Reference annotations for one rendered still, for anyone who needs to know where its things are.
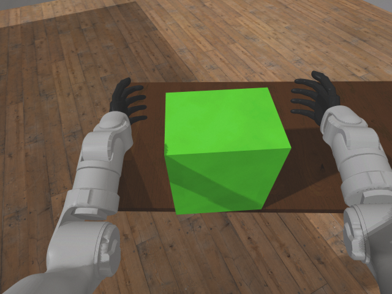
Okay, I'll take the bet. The robot right upper arm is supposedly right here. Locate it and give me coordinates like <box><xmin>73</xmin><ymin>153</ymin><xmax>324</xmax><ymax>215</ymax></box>
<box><xmin>343</xmin><ymin>203</ymin><xmax>392</xmax><ymax>294</ymax></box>

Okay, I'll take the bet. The robot left hand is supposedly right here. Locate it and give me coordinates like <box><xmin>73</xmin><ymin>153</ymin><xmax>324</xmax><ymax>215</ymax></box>
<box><xmin>109</xmin><ymin>77</ymin><xmax>147</xmax><ymax>125</ymax></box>

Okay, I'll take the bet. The carton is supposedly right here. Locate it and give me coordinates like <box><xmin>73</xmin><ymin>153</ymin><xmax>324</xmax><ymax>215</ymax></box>
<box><xmin>164</xmin><ymin>88</ymin><xmax>291</xmax><ymax>215</ymax></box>

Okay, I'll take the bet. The left robot forearm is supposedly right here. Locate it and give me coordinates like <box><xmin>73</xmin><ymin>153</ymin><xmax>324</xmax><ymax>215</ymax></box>
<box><xmin>47</xmin><ymin>111</ymin><xmax>133</xmax><ymax>268</ymax></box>

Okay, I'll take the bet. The right robot forearm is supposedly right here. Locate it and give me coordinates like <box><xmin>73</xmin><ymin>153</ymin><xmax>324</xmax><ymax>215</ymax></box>
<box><xmin>320</xmin><ymin>105</ymin><xmax>392</xmax><ymax>207</ymax></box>

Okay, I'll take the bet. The robot right hand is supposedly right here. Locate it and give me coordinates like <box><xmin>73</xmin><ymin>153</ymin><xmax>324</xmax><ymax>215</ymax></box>
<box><xmin>290</xmin><ymin>70</ymin><xmax>340</xmax><ymax>126</ymax></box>

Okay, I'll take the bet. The robot left upper arm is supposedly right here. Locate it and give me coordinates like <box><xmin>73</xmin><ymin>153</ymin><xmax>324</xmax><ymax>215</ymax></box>
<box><xmin>3</xmin><ymin>221</ymin><xmax>121</xmax><ymax>294</ymax></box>

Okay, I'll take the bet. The table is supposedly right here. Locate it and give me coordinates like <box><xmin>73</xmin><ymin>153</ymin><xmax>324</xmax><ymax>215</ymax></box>
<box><xmin>118</xmin><ymin>81</ymin><xmax>392</xmax><ymax>213</ymax></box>

